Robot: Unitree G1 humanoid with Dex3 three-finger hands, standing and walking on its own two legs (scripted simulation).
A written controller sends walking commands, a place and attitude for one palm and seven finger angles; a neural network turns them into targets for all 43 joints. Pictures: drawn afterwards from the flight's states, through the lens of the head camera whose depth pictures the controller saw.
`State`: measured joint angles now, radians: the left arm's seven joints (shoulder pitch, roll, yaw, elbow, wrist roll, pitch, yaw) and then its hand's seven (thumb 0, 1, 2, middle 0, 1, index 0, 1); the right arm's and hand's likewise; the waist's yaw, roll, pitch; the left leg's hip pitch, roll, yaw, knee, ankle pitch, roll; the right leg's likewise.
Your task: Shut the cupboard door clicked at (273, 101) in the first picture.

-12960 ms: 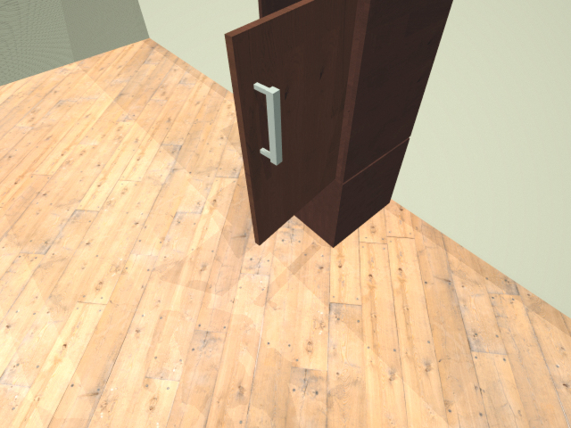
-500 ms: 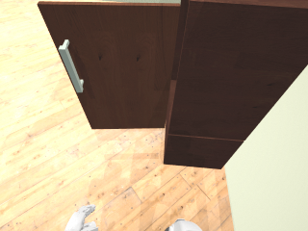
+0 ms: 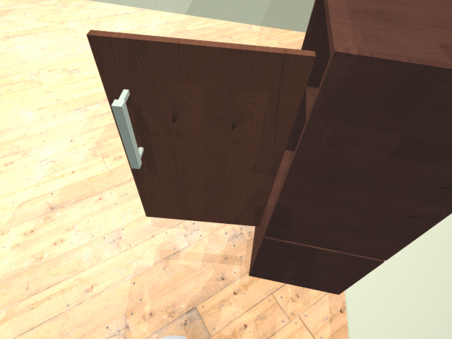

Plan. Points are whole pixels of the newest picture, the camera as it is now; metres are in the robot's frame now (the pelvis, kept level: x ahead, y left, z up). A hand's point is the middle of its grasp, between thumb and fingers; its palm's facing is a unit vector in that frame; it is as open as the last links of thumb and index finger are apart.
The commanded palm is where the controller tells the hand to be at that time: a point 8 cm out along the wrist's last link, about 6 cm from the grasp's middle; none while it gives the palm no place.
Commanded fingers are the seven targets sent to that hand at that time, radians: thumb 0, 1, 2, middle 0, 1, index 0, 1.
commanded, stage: come to a stop and stand still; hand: left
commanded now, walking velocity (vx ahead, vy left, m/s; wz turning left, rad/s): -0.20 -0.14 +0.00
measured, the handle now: (131, 131) +0.47 +0.25 +0.07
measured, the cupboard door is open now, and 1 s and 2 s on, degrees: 97 97 97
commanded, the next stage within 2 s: look again from close up in 0.90 s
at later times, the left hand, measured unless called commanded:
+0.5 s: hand out of the picture +0.00 +0.14 -0.17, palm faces +0.03 -0.98 -0.20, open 7.3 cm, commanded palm none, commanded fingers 0.00 0.90 0.90 -0.20 -0.30 -0.20 -0.30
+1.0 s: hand out of the picture -0.08 +0.12 -0.17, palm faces +0.03 -0.99 -0.15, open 7.3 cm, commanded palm none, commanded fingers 0.00 0.90 0.90 -0.20 -0.30 -0.20 -0.30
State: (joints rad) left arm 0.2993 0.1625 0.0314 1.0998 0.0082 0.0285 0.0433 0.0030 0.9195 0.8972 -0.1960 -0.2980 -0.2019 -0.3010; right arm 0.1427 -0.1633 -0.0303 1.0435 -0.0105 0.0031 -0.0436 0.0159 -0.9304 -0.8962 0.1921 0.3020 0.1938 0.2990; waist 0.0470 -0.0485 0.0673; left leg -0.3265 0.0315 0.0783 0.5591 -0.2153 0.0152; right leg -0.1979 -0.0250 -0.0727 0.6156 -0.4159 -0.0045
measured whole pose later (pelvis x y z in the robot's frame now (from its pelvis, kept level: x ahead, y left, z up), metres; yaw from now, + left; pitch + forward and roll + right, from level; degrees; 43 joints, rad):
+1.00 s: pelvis -0.05 -0.04 +0.01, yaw -1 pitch -1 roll +0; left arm 0.30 0.13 0.01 1.15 0.00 0.00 0.03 0.01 0.91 0.90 -0.20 -0.30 -0.20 -0.30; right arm 0.29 -0.11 0.00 1.16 -0.01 0.00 -0.04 0.01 -0.91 -0.90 0.20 0.30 0.20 0.30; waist 0.01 -0.02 0.05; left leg -0.16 0.02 0.05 0.39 -0.21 0.00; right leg -0.15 -0.01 -0.05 0.40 -0.23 -0.01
